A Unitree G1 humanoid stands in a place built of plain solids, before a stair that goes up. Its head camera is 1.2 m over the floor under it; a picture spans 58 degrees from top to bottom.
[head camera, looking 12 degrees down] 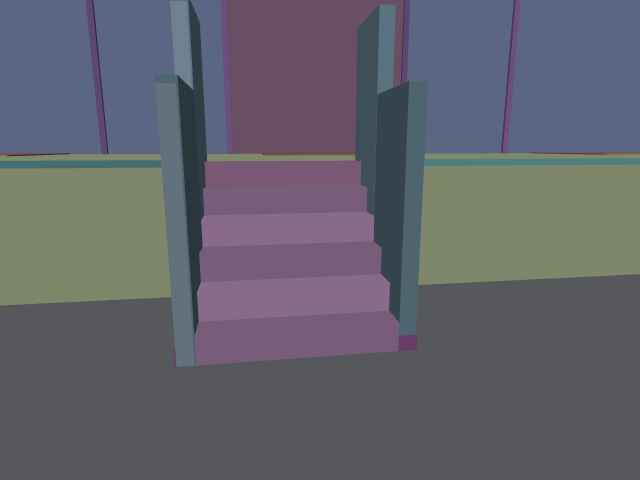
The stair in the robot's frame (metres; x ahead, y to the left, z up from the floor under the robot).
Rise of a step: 0.18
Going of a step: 0.20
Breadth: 1.20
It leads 9 degrees to the left of straight ahead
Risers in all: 6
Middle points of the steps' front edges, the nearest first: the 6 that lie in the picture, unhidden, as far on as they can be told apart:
2.33 0.11 0.18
2.53 0.14 0.37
2.73 0.17 0.55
2.93 0.20 0.73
3.13 0.23 0.92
3.32 0.26 1.10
